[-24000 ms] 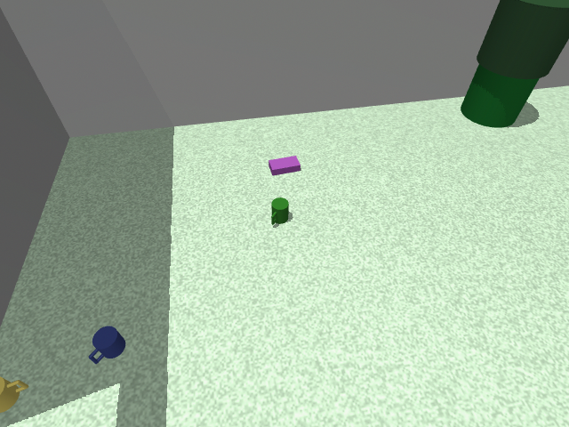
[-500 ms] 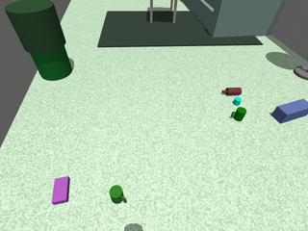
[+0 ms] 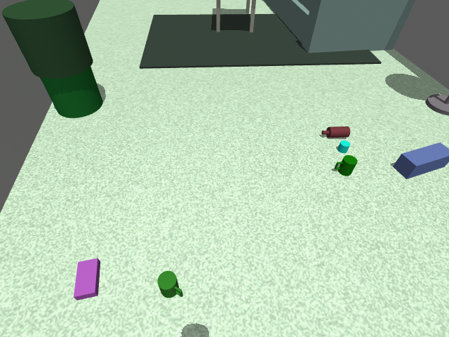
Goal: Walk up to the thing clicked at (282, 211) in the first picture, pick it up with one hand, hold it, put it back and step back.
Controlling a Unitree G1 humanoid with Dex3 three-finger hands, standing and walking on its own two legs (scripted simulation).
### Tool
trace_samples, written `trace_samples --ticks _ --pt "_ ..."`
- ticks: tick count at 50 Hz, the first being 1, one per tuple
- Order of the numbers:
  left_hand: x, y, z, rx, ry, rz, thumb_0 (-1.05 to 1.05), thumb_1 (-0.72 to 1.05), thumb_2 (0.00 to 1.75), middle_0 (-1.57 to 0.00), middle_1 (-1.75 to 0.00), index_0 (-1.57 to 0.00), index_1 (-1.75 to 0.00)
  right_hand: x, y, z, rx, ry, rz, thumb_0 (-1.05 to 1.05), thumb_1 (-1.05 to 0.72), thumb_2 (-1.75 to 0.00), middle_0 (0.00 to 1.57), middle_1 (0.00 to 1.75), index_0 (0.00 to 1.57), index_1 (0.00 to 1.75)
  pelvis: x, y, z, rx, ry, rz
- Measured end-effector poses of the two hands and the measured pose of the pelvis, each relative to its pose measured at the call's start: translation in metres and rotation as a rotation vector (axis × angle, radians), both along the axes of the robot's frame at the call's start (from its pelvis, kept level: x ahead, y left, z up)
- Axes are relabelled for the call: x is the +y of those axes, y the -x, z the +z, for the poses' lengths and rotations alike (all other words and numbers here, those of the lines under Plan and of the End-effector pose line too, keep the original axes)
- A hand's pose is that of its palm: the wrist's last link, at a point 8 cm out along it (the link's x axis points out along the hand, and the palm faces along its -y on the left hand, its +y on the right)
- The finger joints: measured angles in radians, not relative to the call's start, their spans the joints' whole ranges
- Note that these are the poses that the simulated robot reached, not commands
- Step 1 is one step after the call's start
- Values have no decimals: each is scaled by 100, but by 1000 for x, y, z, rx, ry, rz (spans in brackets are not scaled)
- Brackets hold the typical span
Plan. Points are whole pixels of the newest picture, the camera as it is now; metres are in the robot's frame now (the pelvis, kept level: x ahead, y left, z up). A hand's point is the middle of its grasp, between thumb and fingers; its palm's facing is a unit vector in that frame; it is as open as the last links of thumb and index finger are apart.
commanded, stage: stand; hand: left
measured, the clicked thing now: (171, 286) +0.49 +0.22 -0.73
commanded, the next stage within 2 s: walk up in 1.00 s
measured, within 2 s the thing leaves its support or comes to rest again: neither
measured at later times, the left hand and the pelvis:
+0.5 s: hand out of the picture +0.05 +0.25 -0.15, palm faces -0.01 -0.94 -0.35, open 7.4 cm; pelvis -0.02 -0.01 +0.00, yaw +0 degrees
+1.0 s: hand out of the picture +0.07 +0.25 -0.15, palm faces -0.02 -0.94 -0.35, open 7.4 cm; pelvis -0.01 -0.01 +0.00, yaw +1 degrees
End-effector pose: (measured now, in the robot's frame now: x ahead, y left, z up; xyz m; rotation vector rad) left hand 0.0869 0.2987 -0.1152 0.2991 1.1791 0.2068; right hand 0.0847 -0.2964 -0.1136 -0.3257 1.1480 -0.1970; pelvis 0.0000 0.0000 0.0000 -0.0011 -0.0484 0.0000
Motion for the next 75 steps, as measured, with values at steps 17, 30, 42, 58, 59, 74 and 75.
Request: trace_samples --ticks 17,30,42,58,59,74,75 --pt "-6 31 2 35 -16 1 1 90 90 -21 -30 -20 -30 -1 33 -10 80 -34 -10 1 -91 -90 21 30 20 30 -5 17 2 -5 -1 8" --pt "-7 47 -1 72 -14 6 1 90 90 -21 -30 -20 -30 -8 52 -10 125 -24 -22 1 -91 -90 21 30 20 30 -8 20 2 10 -2 9" --pt "-9 37 0 62 -14 -2 1 90 90 -21 -30 -20 -30 -8 43 -11 118 -23 -18 1 -91 -90 21 30 20 30 -8 14 2 14 -3 10" --pt "4 27 -4 24 -45 19 1 90 90 -21 -30 -21 -30 -15 27 -15 95 7 -9 0 -91 -90 21 30 20 30 -6 35 -7 21 3 7" --pt "7 28 -5 25 -48 13 1 90 90 -21 -30 -21 -30 -15 30 -15 96 15 -9 0 -91 -90 21 30 20 30 -3 39 -9 21 0 5" --pt "48 51 -32 -10 -19 -48 1 90 90 -20 -30 -20 -30 29 134 -5 186 89 -42 0 -91 -90 21 30 20 30 44 99 -19 26 24 10" --pt "47 56 -31 -4 -14 -47 1 90 90 -20 -30 -20 -30 31 139 -3 186 89 -46 1 -91 -90 21 30 20 30 45 102 -16 31 27 6"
